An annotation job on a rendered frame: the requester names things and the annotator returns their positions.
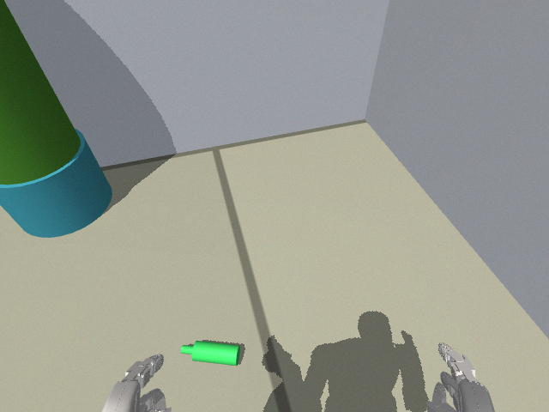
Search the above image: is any left robot hand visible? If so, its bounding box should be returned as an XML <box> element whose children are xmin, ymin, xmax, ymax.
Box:
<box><xmin>101</xmin><ymin>354</ymin><xmax>172</xmax><ymax>412</ymax></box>

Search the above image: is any right robot hand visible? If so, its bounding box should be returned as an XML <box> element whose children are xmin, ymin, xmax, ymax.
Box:
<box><xmin>426</xmin><ymin>342</ymin><xmax>495</xmax><ymax>412</ymax></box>

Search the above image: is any bottle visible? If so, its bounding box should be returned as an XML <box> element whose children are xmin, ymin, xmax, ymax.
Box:
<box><xmin>181</xmin><ymin>341</ymin><xmax>240</xmax><ymax>366</ymax></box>

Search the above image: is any potted plant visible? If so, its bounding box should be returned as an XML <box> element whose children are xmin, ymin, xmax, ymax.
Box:
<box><xmin>0</xmin><ymin>0</ymin><xmax>112</xmax><ymax>238</ymax></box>

